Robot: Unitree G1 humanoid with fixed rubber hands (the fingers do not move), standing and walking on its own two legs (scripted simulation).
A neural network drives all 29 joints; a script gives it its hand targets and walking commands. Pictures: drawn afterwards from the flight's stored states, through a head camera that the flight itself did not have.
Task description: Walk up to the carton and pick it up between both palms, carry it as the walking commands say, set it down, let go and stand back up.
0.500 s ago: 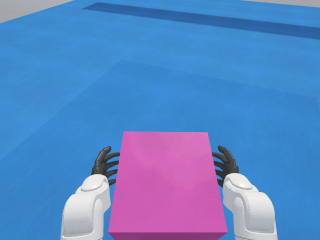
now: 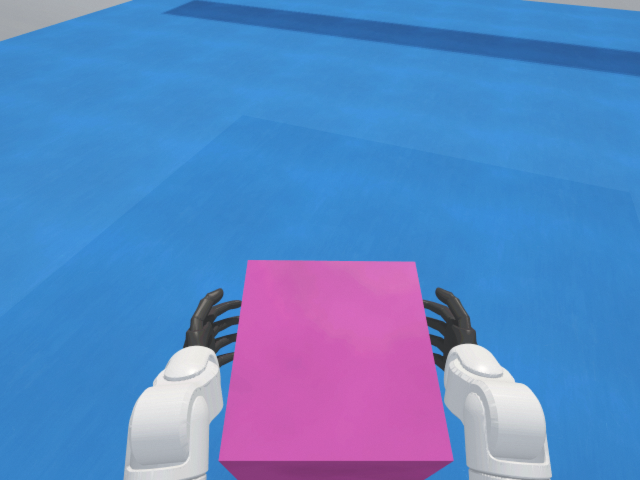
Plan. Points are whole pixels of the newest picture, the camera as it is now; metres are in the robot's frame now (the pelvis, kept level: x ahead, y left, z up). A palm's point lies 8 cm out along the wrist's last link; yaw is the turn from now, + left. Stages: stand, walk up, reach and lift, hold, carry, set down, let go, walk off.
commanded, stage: carry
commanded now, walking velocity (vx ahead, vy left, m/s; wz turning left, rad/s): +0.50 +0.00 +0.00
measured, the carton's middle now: (329, 385) +0.26 +0.00 +0.01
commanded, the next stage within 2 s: none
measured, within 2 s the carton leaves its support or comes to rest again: neither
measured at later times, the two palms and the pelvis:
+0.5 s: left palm (218, 271) +0.39 +0.15 +0.08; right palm (427, 268) +0.39 -0.14 +0.08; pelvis +0.15 +0.00 -0.01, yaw +0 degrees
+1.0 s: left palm (248, 153) +0.68 +0.14 +0.09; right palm (399, 155) +0.68 -0.15 +0.09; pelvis +0.44 +0.00 -0.01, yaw +0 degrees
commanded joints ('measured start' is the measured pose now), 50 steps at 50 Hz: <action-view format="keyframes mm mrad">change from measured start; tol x32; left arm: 1 -360 -828 -612 -288 -273 27 -90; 50 -237 -782 -638 -319 -245 111 -84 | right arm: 1 -399 829 643 -302 294 27 100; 50 -274 746 655 -353 282 104 124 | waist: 1 11 -19 -179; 50 25 147 -213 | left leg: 1 75 39 -83 -35 -158 43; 17 277 214 -277 -154 -6 126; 20 -110 25 10 228 176 -6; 24 -532 -37 8 338 -360 0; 29 248 -150 120 -91 81 46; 31 602 221 -490 -210 70 233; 45 393 114 -26 -340 657 67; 50 316 58 73 125 712 14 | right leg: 1 27 -128 167 -149 -159 -34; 17 -88 -45 28 -10 -101 36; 22 617 -333 435 -184 782 -156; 28 424 -192 35 -50 947 -24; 33 -420 -23 176 884 -186 45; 50 259 67 -97 -128 187 -14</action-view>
